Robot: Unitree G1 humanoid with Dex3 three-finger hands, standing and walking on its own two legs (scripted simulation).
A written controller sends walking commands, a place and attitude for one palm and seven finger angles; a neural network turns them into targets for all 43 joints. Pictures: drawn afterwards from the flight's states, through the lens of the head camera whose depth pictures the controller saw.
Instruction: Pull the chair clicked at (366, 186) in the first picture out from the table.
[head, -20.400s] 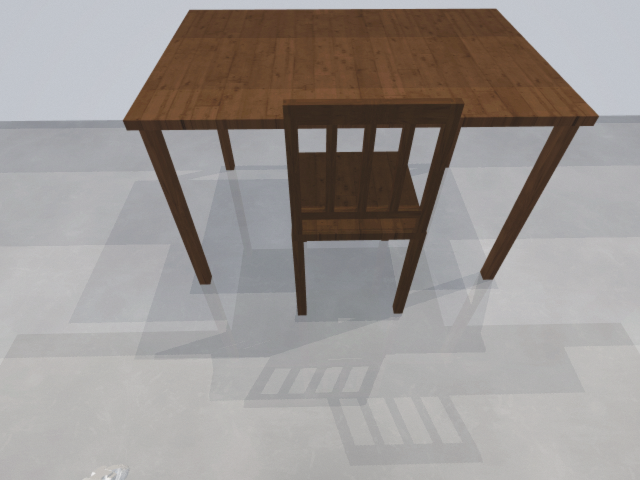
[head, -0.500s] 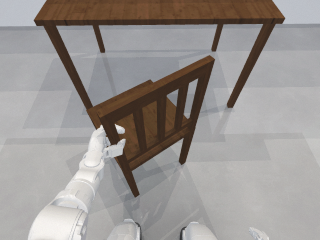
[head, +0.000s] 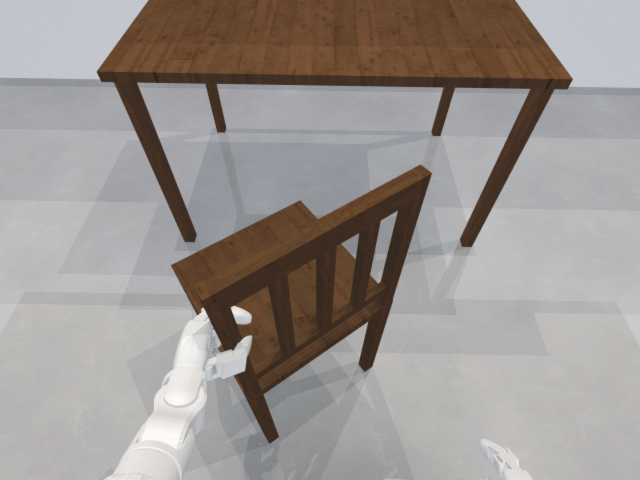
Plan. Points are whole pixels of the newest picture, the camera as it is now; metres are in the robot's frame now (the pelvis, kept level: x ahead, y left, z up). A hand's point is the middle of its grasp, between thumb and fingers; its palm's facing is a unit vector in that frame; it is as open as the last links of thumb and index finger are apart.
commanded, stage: stop walking, hand still on the chair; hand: left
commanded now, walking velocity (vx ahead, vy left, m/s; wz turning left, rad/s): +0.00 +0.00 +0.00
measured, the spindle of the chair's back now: (325, 290) +0.42 +0.01 -0.11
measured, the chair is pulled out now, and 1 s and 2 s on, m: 0.50 0.50 0.50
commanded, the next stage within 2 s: open the thumb and straighten the fingers in 0.54 s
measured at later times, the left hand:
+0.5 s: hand (238, 353) +0.29 +0.13 -0.06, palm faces +0.06 -0.98 -0.18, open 5.9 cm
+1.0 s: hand (223, 347) +0.30 +0.15 -0.06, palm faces +0.04 -0.98 -0.19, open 11.4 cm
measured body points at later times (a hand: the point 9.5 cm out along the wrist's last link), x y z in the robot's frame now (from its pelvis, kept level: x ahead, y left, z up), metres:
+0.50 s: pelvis +0.03 -0.01 +0.01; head +0.05 -0.02 +0.46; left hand +0.28 +0.18 -0.05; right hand +0.16 -0.26 -0.10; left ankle -0.01 +0.13 -0.73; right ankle +0.06 -0.13 -0.73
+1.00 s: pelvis +0.02 +0.00 -0.02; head +0.06 -0.01 +0.43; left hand +0.29 +0.20 -0.04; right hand +0.16 -0.25 -0.12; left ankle -0.01 +0.13 -0.73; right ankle +0.06 -0.13 -0.73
